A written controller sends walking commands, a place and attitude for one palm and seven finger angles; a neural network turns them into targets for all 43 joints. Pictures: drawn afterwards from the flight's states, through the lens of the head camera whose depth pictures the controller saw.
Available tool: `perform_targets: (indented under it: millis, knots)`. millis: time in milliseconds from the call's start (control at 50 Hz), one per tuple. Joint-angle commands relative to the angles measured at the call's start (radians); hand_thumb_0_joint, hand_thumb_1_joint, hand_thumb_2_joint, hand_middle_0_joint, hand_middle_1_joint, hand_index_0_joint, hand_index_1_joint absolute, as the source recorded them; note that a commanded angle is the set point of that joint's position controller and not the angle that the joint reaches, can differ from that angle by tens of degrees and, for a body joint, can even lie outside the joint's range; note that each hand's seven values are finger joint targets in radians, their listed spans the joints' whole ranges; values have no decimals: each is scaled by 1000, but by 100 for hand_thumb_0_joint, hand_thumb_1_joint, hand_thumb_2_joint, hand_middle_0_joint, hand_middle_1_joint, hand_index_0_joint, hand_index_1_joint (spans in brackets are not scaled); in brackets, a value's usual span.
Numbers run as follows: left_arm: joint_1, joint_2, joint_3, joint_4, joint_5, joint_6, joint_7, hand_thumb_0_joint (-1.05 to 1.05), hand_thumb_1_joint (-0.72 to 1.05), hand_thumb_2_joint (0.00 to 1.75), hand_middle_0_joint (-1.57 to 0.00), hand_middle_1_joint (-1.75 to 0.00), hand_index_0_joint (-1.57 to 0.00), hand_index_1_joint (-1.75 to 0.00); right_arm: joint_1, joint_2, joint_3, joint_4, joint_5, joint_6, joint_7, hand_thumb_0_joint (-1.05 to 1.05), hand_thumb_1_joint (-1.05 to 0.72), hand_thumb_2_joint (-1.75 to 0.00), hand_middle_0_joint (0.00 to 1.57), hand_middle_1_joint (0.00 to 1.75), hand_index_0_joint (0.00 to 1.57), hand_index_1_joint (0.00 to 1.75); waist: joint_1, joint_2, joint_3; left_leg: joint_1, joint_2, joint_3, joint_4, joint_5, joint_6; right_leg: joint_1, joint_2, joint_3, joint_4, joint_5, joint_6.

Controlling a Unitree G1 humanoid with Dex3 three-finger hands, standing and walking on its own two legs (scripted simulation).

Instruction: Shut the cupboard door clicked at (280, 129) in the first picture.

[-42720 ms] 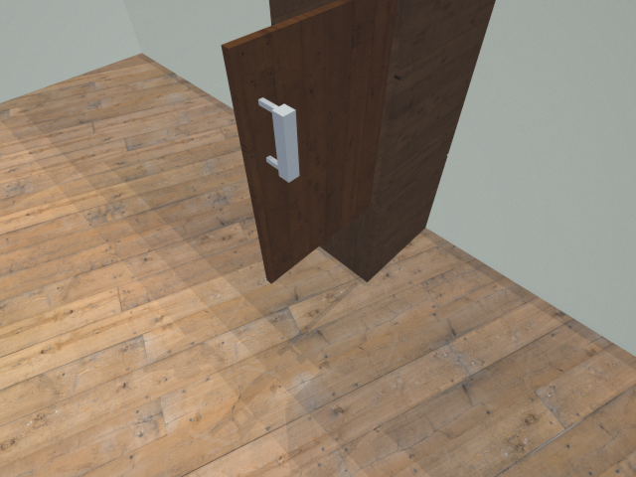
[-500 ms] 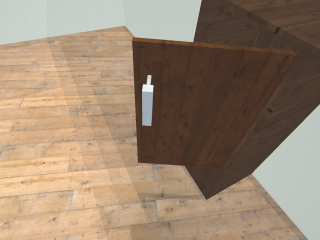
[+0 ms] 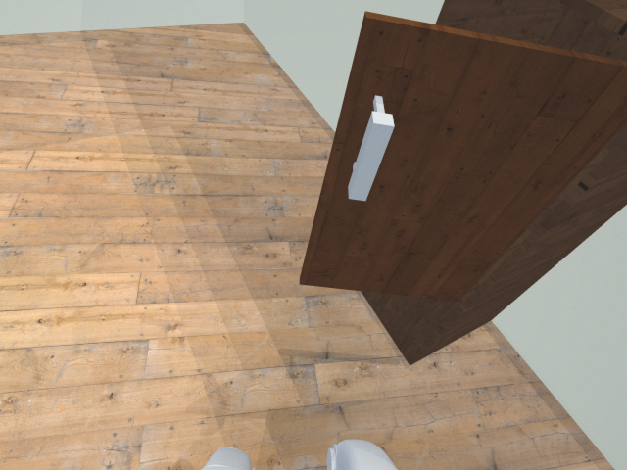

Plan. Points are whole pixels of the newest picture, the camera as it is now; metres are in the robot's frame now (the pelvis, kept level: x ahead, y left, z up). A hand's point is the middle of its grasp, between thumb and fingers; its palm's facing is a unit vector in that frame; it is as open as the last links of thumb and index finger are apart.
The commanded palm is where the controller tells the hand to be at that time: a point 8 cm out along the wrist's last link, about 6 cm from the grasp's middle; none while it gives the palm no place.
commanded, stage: come to a stop and stand still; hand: left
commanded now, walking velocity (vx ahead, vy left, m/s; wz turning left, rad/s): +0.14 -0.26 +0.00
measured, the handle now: (367, 149) +0.51 -0.02 +0.14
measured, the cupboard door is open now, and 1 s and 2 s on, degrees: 60 60 60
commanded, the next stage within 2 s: look again from close up in 0.70 s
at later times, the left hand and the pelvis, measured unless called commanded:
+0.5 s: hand out of the picture +0.05 +0.15 -0.11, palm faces +0.05 -0.97 -0.22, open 7.1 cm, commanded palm none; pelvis +0.01 -0.03 +0.05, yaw +1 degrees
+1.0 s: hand out of the picture -0.02 +0.14 -0.12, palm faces +0.06 -0.99 -0.14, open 7.4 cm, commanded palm none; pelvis +0.01 -0.01 +0.06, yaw +1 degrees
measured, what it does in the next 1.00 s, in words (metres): steps on the spot: right foot, then left foot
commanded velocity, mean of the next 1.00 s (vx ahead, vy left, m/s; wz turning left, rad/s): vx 0.01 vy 0.03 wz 0.00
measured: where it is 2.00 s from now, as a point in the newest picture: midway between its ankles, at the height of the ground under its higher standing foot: outside the picture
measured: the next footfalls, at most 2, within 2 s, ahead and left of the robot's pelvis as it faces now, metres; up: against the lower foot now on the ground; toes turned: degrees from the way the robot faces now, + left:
right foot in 0.24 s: +0.00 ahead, -0.14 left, +0.00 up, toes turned +0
left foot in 0.54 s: +0.07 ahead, +0.07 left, +0.00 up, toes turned +4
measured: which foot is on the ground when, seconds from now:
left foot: down 0.00-0.24, up 0.26-0.52, down 0.54-1.00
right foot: up 0.00-0.22, down 0.24-1.00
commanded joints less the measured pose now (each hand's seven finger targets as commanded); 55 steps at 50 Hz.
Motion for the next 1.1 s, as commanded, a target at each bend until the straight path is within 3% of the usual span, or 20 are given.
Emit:
perform_targets:
  millis: [0, 20, 80, 120, 160, 180, 200, 220, 240, 260, 320, 360, 420, 480, 520, 540, 580, 660, 720, 1080]
  knots:
    - [7, -1, -7, -102, 4, -34, -27, 0, 90, 90, -20, -30, -20, -30, 28, -252, -50, -78, -14, -31, -25, 0, -90, -90, 20, 30, 20, 30, 12, 206, -12, 37, 312, -495, -584, 348, 271, -111, -22, 60, 53, 138, -2]
    - [32, -2, -9, -102, -1, -31, -32, 0, 90, 90, -20, -30, -20, -30, 36, -249, -55, -71, -10, -34, -27, 0, -90, -90, 20, 30, 20, 30, 12, 263, -61, 110, 302, -437, -580, 361, 267, -104, -27, 63, -2, 154, 0]
    - [-30, 3, -15, -138, -9, -34, -49, 0, 90, 90, -20, -30, -20, -30, 87, -221, -56, -45, -12, -35, -29, 0, -90, -90, 20, 30, 20, 30, -26, 353, -94, 262, 290, -359, -566, 525, 251, -41, -37, 44, -308, 77, -8]
    - [-25, -20, -23, -134, -19, -49, -57, 0, 90, 90, -20, -30, -20, -30, 92, -233, -58, -41, -16, -26, -23, 0, -90, -90, 20, 30, 20, 30, -29, 318, -123, 253, 257, -297, -544, 593, 216, 153, -6, -23, -622, 30, -9]
    - [40, -25, -22, -102, -25, -71, -54, 0, 90, 90, -20, -30, -20, -30, 116, -226, -55, -33, -4, -17, -5, 0, -90, -90, 20, 30, 20, 30, 3, 199, -142, 160, 173, -190, -455, 518, 144, 417, 31, -80, -987, 274, -2]
    - [86, 27, -11, -78, -24, -81, -48, 0, 90, 90, -20, -30, -20, -30, 149, -176, -46, -26, 13, -16, 9, 0, -90, -90, 20, 30, 20, 30, 12, 43, -174, -35, 110, -105, -401, 268, 96, 659, -66, 5, -1030, 377, -9]
    - [124, 88, -6, -67, -18, -90, -33, 0, 90, 90, -20, -30, -20, -30, 112, -106, -23, -44, 26, -19, 12, 0, -90, -90, 20, 30, 20, 30, 42, -206, -162, -192, 12, 61, -246, -13, 37, 712, -296, 247, -1071, 388, -59]
    - [112, 97, -15, -83, -20, -86, -32, 0, 90, 90, -20, -30, -20, -30, 63, -141, -28, -65, 19, -14, 11, 0, -90, -90, 20, 30, 20, 30, 48, -182, -101, -164, 30, 77, -124, -87, 42, 537, -371, 333, -1110, 444, -133]
    - [56, 97, -21, -95, -13, -84, -35, 0, 90, 90, -20, -30, -20, -30, 76, -136, -27, -68, 18, -19, 21, 0, -90, -90, 20, 30, 20, 30, 18, -85, -60, -147, 39, 96, -83, -61, 39, 469, -359, 278, -1105, 440, -179]
    - [38, 73, -12, -90, -12, -90, -30, 0, 90, 90, -20, -30, -20, -30, 59, -119, -26, -50, 16, -13, 22, 0, -90, -90, 20, 30, 20, 30, 12, -35, -40, -158, 35, 113, -34, -15, 36, 469, -336, 303, -1097, 527, -185]
    - [14, 33, -35, -71, -16, -104, -32, 0, 90, 90, -20, -30, -20, -30, 83, -117, -21, 3, 22, -10, 32, 0, -90, -90, 20, 30, 20, 30, -19, -15, -20, -68, 45, 157, -69, 106, 18, 441, -240, 107, -1047, 851, -154]
    - [24, 34, -38, -61, -11, -103, -28, 0, 90, 90, -20, -30, -20, -30, 63, -103, -16, 14, 30, -12, 36, 0, -90, -90, 20, 30, 20, 30, -10, -22, -5, -8, 29, 194, -179, 135, 13, 436, -224, 66, -1044, 904, -148]
    - [53, 28, -29, -44, -11, -92, -20, 0, 90, 90, -20, -30, -20, -30, 45, -93, -11, 14, 30, -13, 30, 0, -90, -90, 20, 30, 20, 30, 4, -26, -28, 101, 15, 205, -337, 200, 13, 418, -226, 73, -1018, 860, -149]
    - [43, 30, -32, -35, -21, -79, -14, 0, 90, 90, -20, -30, -20, -30, 71, -112, -13, 31, 32, -15, 23, 0, -90, -90, 20, 30, 20, 30, -19, 28, -58, 277, 17, 193, -565, 379, 24, 360, -193, 67, -926, 776, -104]
    - [86, -11, -39, -36, -26, -66, -12, 0, 90, 90, -20, -30, -20, -30, 74, -181, -26, 30, 27, -25, 13, 0, -90, -90, 20, 30, 20, 30, -6, 201, -116, 379, 167, 67, -529, 744, 88, 297, -115, 21, -848, 551, -46]
    - [96, -27, -45, -29, -24, -60, -8, 0, 90, 90, -20, -30, -20, -30, 58, -195, -26, 23, 26, -20, 8, 0, -90, -90, 20, 30, 20, 30, 5, 229, -107, 349, 211, 42, -525, 816, 129, 308, -88, -8, -865, 391, -26]
    - [98, -24, -53, 0, -21, -51, -6, 0, 90, 90, -20, -30, -20, -30, -18, -171, -18, 18, 32, -17, 3, 0, -90, -90, 20, 30, 20, 30, 16, 305, -72, 274, 202, 22, -594, 749, 157, 353, -84, -31, -877, 300, -4]
    - [116, -25, -68, 40, -16, -63, -16, 0, 90, 90, -20, -30, -20, -30, -40, -151, -15, 19, 36, -15, 5, 0, -90, -90, 20, 30, 20, 30, 6, 140, -57, 289, 135, 58, -587, 519, 109, 350, -118, 20, -993, 448, -17]
    - [111, -30, -75, 53, -17, -72, -17, 0, 90, 90, -20, -30, -20, -30, -33, -152, -14, 35, 36, -15, 10, 0, -90, -90, 20, 30, 20, 30, -12, 100, -68, 327, 121, 73, -596, 447, 90, 326, -133, 37, -1020, 450, -23]
    - [158, -56, -78, 103, -17, -76, -16, 0, 90, 90, -20, -30, -20, -30, 14, -137, 5, 103, 32, -33, 10, 0, -90, -90, 20, 30, 20, 30, -1, 132, -6, 267, 115, 51, -684, 372, 88, 357, -123, 6, -1041, 373, -15]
